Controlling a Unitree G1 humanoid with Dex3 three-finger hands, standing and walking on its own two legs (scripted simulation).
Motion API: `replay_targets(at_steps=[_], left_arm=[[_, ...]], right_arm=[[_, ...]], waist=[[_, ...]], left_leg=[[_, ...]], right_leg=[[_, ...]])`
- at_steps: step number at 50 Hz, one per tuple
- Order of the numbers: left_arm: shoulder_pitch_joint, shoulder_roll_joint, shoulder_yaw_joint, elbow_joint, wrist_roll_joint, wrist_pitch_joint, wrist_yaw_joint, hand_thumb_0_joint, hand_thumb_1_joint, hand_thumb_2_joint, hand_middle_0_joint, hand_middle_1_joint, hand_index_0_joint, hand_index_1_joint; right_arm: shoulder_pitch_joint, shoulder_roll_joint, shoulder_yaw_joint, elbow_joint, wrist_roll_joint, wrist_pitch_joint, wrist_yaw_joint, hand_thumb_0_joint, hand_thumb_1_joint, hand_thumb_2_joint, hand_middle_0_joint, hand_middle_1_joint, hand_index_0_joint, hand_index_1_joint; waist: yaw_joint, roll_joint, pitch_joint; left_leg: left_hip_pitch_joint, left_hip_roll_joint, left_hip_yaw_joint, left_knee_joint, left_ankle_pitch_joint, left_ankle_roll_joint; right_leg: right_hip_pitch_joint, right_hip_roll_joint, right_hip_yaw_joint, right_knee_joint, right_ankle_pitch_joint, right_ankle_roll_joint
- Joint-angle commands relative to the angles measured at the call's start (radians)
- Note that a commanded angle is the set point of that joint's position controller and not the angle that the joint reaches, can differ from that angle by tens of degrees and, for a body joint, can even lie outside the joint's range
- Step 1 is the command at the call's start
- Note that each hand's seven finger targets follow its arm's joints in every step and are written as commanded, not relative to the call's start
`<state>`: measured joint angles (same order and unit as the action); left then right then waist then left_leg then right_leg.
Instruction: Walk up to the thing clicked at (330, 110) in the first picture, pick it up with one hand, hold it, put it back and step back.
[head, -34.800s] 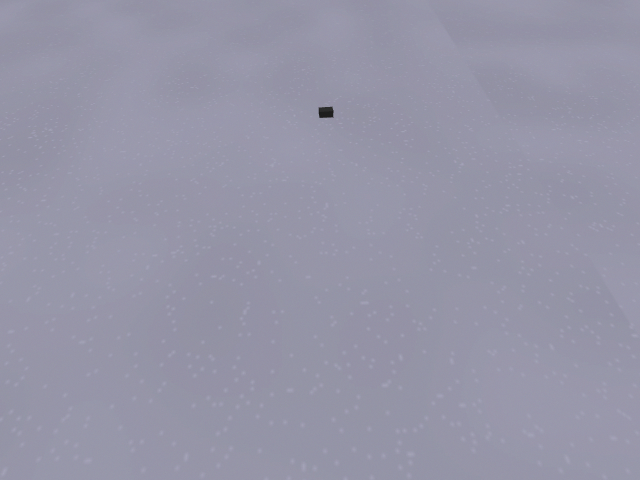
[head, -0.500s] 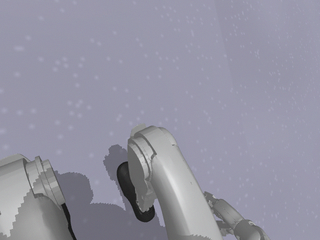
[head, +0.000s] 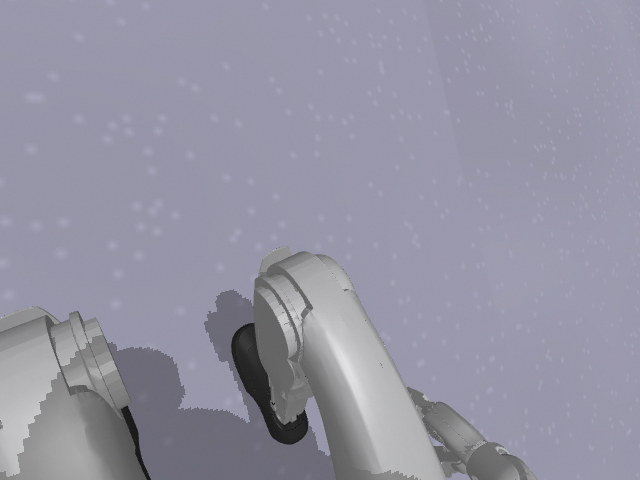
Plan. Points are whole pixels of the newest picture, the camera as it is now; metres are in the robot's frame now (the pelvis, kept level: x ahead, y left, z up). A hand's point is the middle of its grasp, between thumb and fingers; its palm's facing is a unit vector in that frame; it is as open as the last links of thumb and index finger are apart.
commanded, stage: open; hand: left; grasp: from above
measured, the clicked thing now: out of the picture +0.44 +0.34 -0.28
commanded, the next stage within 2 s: withdraw in 0.34 s
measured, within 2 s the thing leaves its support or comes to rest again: neither
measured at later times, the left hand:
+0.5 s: hand out of the picture +0.43 +0.34 -0.24, palm faces -0.44 -0.12 -0.89, open 12.1 cm
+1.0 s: hand out of the picture +0.43 +0.37 -0.09, palm faces -0.40 -0.11 -0.91, open 13.1 cm
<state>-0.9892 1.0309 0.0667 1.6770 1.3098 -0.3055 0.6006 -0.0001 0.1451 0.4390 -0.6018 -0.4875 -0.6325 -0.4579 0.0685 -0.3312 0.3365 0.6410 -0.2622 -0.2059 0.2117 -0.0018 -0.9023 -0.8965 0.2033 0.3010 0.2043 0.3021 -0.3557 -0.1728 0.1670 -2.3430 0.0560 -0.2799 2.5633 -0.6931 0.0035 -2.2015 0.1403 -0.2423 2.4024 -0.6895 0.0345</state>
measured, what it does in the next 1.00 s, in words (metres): stands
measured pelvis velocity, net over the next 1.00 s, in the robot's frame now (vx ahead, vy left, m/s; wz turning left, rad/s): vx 0.00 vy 0.00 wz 0.09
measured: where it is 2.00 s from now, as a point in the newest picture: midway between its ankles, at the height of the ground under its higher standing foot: (207, 437)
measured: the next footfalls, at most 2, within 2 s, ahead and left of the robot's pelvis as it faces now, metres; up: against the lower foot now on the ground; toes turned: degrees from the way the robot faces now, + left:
none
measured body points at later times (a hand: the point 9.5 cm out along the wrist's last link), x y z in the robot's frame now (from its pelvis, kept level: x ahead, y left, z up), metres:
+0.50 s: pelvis +0.00 +0.00 +0.00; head +0.26 +0.14 +0.34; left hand +0.45 +0.34 -0.19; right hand +0.08 -0.25 -0.06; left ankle +0.07 +0.13 -0.27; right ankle +0.11 -0.10 -0.27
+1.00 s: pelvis +0.00 +0.00 +0.04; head +0.21 +0.09 +0.43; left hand +0.45 +0.37 -0.04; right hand +0.11 -0.25 -0.06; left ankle +0.07 +0.13 -0.27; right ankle +0.11 -0.10 -0.27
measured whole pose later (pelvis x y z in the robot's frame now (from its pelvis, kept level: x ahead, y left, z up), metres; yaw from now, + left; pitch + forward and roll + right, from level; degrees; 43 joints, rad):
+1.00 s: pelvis +0.00 +0.00 +0.04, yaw +5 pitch +32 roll -10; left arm -0.93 0.75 -0.03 1.29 1.09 -0.02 0.26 0.00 -0.31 0.83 -0.24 -0.82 -0.25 -0.81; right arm 0.15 -0.29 0.13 0.67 -0.10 -0.09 0.22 0.00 -0.90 -0.90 0.20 0.30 0.20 0.30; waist -0.22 0.01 -0.06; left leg -2.29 0.05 -0.16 2.38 -0.66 0.01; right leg -2.17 0.10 -0.15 2.29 -0.70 0.02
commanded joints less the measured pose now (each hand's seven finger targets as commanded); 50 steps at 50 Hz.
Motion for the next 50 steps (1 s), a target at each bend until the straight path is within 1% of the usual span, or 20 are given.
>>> replay_targets(at_steps=[1,9,11,15,19,20,22,24,25,26,28,29,31,32,34,37,42,46,47,50], left_arm=[[-0.218,0.232,0.022,-0.094,-0.022,0.001,0.04,0.0,-0.026,0.576,-0.445,-0.632,-0.468,-0.606],[-0.228,0.254,0.029,-0.115,-0.023,0.007,0.033,0.0,-0.103,0.638,-0.367,-0.721,-0.395,-0.692],[-0.233,0.215,0.003,-0.102,-0.028,0.004,0.024,0.0,-0.118,0.653,-0.355,-0.727,-0.38,-0.7],[-0.231,0.25,0.031,-0.114,-0.025,-0.004,0.03,0.0,-0.165,0.696,-0.315,-0.772,-0.34,-0.745],[-0.219,0.23,0.017,-0.1,-0.018,-0.004,0.026,0.0,-0.193,0.723,-0.283,-0.802,-0.308,-0.775],[-0.232,0.21,-0.007,-0.102,-0.025,-0.006,0.026,0.0,-0.2,0.728,-0.277,-0.811,-0.303,-0.783],[-0.214,0.239,0.013,-0.082,-0.027,-0.006,0.03,0.0,-0.215,0.74,-0.266,-0.826,-0.291,-0.799],[-0.242,0.271,0.036,-0.152,-0.019,-0.008,0.031,0.0,-0.243,0.768,-0.276,-0.783,-0.291,-0.765],[-0.255,0.252,0.018,-0.177,-0.014,-0.006,0.031,0.0,-0.234,0.76,-0.289,-0.771,-0.303,-0.754],[-0.25,0.282,0.064,-0.205,-0.027,-0.005,0.04,0.0,-0.247,0.767,-0.286,-0.77,-0.297,-0.757],[-0.223,0.276,0.087,-0.243,-0.024,0.012,0.049,0.0,-0.251,0.77,-0.272,-0.776,-0.285,-0.76],[-0.228,0.216,0.05,-0.248,-0.026,0.027,0.044,0.0,-0.26,0.775,-0.271,-0.775,-0.282,-0.761],[-0.255,0.222,0.076,-0.315,-0.045,0.057,0.044,0.0,-0.271,0.783,-0.258,-0.78,-0.269,-0.766],[-0.256,0.205,0.07,-0.34,-0.055,0.078,0.038,0.0,-0.275,0.786,-0.254,-0.781,-0.264,-0.768],[-0.243,0.197,0.101,-0.414,-0.078,0.121,0.027,0.0,-0.276,0.786,-0.252,-0.782,-0.263,-0.769],[-0.223,0.107,0.075,-0.464,-0.118,0.193,-0.017,0.0,-0.311,0.816,-0.222,-0.808,-0.23,-0.796],[-0.219,-0.05,-0.028,-0.452,-0.198,0.281,-0.163,0.0,-0.348,0.846,-0.209,-0.828,-0.211,-0.824],[-0.216,-0.091,-0.072,-0.527,-0.231,0.291,-0.298,0.0,-0.33,0.837,-0.241,-0.803,-0.237,-0.806],[-0.206,-0.122,-0.092,-0.527,-0.233,0.285,-0.33,0.0,-0.317,0.827,-0.252,-0.791,-0.248,-0.795],[-0.194,-0.107,-0.087,-0.533,-0.22,0.25,-0.4,0.0,-0.308,0.826,-0.257,-0.79,-0.252,-0.793]], right_arm=[[0.146,-0.319,-0.096,0.006,0.005,-0.004,-0.009,0.0,-0.894,-0.898,0.201,0.301,0.201,0.301],[0.159,-0.323,-0.095,-0.005,0.003,-0.001,-0.009,0.0,-0.894,-0.898,0.201,0.301,0.201,0.301],[0.14,-0.326,-0.104,-0.004,0.007,-0.007,-0.009,0.0,-0.892,-0.898,0.201,0.301,0.201,0.301],[0.153,-0.316,-0.092,-0.001,0.004,0.003,-0.014,0.0,-0.893,-0.898,0.201,0.301,0.201,0.301],[0.151,-0.314,-0.089,-0.003,0.003,0.004,-0.013,0.0,-0.89,-0.897,0.201,0.3,0.201,0.3],[0.135,-0.325,-0.098,-0.009,0.005,0.004,-0.015,0.0,-0.892,-0.897,0.201,0.301,0.201,0.301],[0.138,-0.323,-0.093,-0.009,0.008,0.004,-0.019,0.0,-0.892,-0.898,0.201,0.3,0.201,0.3],[0.159,-0.324,-0.095,-0.002,0.008,0.0,-0.016,0.0,-0.892,-0.895,0.201,0.3,0.201,0.3],[0.152,-0.325,-0.104,-0.01,0.007,-0.003,-0.015,0.0,-0.893,-0.895,0.201,0.3,0.201,0.3],[0.15,-0.322,-0.109,0.001,0.009,-0.001,-0.015,0.0,-0.894,-0.896,0.201,0.3,0.201,0.3],[0.165,-0.317,-0.119,-0.003,0.007,0.0,-0.009,0.0,-0.89,-0.895,0.201,0.3,0.201,0.3],[0.161,-0.304,-0.126,-0.006,0.011,-0.003,-0.002,0.0,-0.894,-0.896,0.201,0.3,0.201,0.3],[0.18,-0.304,-0.146,0.006,0.016,-0.005,0.008,0.0,-0.892,-0.896,0.201,0.3,0.2,0.3],[0.18,-0.298,-0.159,0.011,0.027,-0.005,0.011,0.0,-0.89,-0.896,0.201,0.3,0.2,0.3],[0.193,-0.292,-0.19,0.014,0.039,0.001,0.021,0.0,-0.89,-0.895,0.201,0.3,0.2,0.3],[0.208,-0.272,-0.227,0.022,0.067,0.019,0.033,0.0,-0.887,-0.895,0.2,0.3,0.2,0.3],[0.252,-0.25,-0.283,0.037,0.131,0.061,0.027,0.0,-0.894,-0.898,0.2,0.3,0.2,0.3],[0.274,-0.227,-0.309,0.029,0.167,0.109,0.004,0.0,-0.898,-0.9,0.2,0.3,0.2,0.3],[0.276,-0.231,-0.311,0.024,0.17,0.119,-0.004,0.0,-0.899,-0.901,0.2,0.3,0.2,0.3],[0.289,-0.221,-0.313,0.006,0.178,0.15,-0.033,0.0,-0.897,-0.9,0.2,0.3,0.2,0.3]], waist=[[-0.031,0.527,-0.595],[-0.032,0.545,-0.623],[-0.04,0.553,-0.598],[-0.031,0.549,-0.619],[-0.04,0.547,-0.592],[-0.04,0.544,-0.584],[-0.037,0.514,-0.585],[-0.025,0.562,-0.633],[-0.023,0.587,-0.644],[-0.005,0.592,-0.683],[0.011,0.639,-0.734],[0.006,0.648,-0.716],[0.018,0.683,-0.75],[0.038,0.692,-0.77],[0.075,0.732,-0.824],[0.093,0.731,-0.873],[0.08,0.536,-0.799],[0.109,0.454,-0.817],[0.092,0.424,-0.779],[0.091,0.345,-0.754]], left_leg=[[0.469,0.034,0.077,-0.25,0.176,0.005],[0.48,0.034,0.082,-0.252,0.187,0.006],[0.489,0.036,0.069,-0.256,0.166,0.001],[0.476,0.035,0.076,-0.255,0.179,0.003],[0.483,0.033,0.072,-0.26,0.182,0.001],[0.463,0.034,0.077,-0.261,0.158,0.003],[0.454,0.034,0.077,-0.252,0.147,0.008],[0.498,0.032,0.079,-0.257,0.187,0.002],[0.512,0.033,0.08,-0.259,0.191,0.0],[0.524,0.038,0.079,-0.258,0.209,-0.002],[0.553,0.035,0.086,-0.268,0.245,-0.008],[0.552,0.034,0.088,-0.269,0.242,-0.01],[0.562,0.03,0.096,-0.275,0.255,-0.01],[0.57,0.029,0.098,-0.283,0.246,-0.011],[0.584,0.024,0.112,-0.301,0.256,-0.013],[0.593,0.017,0.129,-0.33,0.258,-0.009],[0.493,0.004,0.138,-0.387,0.137,0.017],[0.506,-0.008,0.148,-0.44,0.139,0.021],[0.487,-0.014,0.15,-0.44,0.138,0.022],[0.447,-0.027,0.171,-0.434,0.153,0.028]], right_leg=[[0.313,0.023,-0.061,-0.225,0.269,-0.049],[0.345,0.025,-0.05,-0.224,0.276,-0.052],[0.292,0.02,-0.061,-0.21,0.255,-0.054],[0.334,0.024,-0.057,-0.22,0.269,-0.053],[0.306,0.023,-0.065,-0.214,0.269,-0.053],[0.307,0.027,-0.054,-0.223,0.248,-0.055],[0.322,0.026,-0.051,-0.234,0.245,-0.051],[0.327,0.02,-0.054,-0.218,0.272,-0.053],[0.324,0.021,-0.047,-0.213,0.274,-0.055],[0.347,0.025,-0.05,-0.219,0.289,-0.054],[0.36,0.022,-0.051,-0.209,0.321,-0.056],[0.323,0.02,-0.05,-0.205,0.32,-0.057],[0.315,0.018,-0.049,-0.217,0.332,-0.057],[0.283,0.016,-0.045,-0.21,0.322,-0.061],[0.279,0.012,-0.033,-0.217,0.32,-0.065],[0.272,0.01,-0.014,-0.235,0.32,-0.068],[0.258,0.007,0.032,-0.324,0.207,-0.07],[0.326,0.001,0.071,-0.372,0.18,-0.077],[0.319,-0.007,0.067,-0.383,0.18,-0.079],[0.357,-0.012,0.083,-0.405,0.179,-0.081]])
